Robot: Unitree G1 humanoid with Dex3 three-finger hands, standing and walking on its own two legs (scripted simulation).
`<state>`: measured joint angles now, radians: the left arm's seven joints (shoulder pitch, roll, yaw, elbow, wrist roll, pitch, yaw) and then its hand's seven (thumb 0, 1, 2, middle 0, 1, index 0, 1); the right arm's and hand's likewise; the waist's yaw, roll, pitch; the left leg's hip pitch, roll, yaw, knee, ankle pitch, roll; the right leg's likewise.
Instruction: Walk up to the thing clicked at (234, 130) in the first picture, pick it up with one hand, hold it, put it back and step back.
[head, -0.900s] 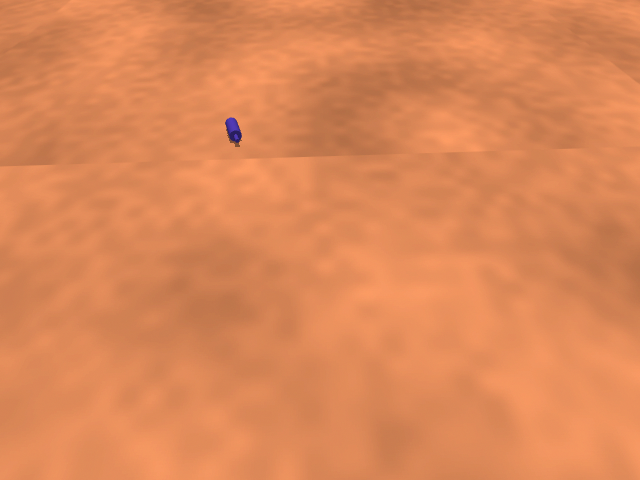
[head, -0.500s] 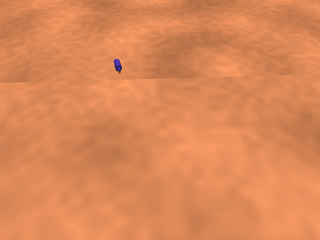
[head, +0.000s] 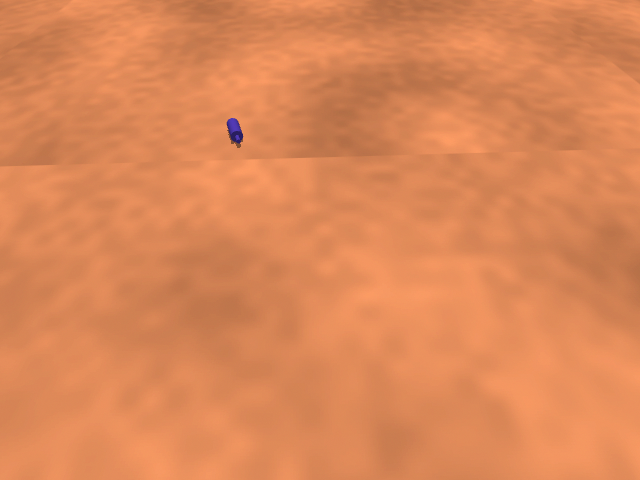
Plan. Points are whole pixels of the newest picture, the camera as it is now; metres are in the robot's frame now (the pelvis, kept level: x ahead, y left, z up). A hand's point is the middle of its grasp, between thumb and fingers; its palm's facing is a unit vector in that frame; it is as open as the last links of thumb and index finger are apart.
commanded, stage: stand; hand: left
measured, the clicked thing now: (235, 132) +2.03 +0.50 -0.75
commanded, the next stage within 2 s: walk up in 0.22 s
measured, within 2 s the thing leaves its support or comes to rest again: neither
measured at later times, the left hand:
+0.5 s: hand out of the picture +0.17 +0.28 -0.14, palm faces -0.26 -0.85 -0.46, open 7.4 cm
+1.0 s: hand (168, 285) +0.53 +0.33 -0.18, palm faces -0.44 -0.71 -0.55, open 7.4 cm
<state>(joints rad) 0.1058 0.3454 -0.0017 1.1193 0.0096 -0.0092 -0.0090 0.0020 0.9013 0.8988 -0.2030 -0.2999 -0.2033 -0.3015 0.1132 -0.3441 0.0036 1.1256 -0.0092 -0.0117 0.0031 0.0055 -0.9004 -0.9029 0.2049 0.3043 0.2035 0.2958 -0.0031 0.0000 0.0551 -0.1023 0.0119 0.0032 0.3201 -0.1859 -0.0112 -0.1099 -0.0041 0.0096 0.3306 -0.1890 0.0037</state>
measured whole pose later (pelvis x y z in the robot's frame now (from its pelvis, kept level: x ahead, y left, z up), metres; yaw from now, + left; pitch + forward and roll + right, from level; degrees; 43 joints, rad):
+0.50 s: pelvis +0.05 +0.00 -0.02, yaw -13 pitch +1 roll +1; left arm 0.27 0.44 0.04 1.01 0.00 -0.03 -0.06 0.01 0.90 0.90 -0.21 -0.30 -0.21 -0.30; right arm 0.17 -0.46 -0.11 0.86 -0.06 -0.01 0.11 0.01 -0.90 -0.90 0.21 0.30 0.20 0.30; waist -0.03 0.06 0.02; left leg -0.10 0.04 0.19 0.50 -0.41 0.02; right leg -0.42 -0.10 -0.07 0.74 -0.37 -0.03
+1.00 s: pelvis +0.34 +0.06 -0.05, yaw -27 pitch +0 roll -1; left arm 0.30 0.52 0.04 0.94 0.01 -0.06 0.06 0.01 0.90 0.90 -0.21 -0.30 -0.21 -0.30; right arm 0.13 -0.46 -0.12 0.75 -0.04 -0.01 0.15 0.00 -0.90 -0.90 0.20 0.30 0.20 0.30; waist -0.03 0.02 0.06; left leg -0.55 0.08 0.04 0.80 -0.25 -0.02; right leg -0.31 -0.12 0.17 1.10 -0.52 -0.05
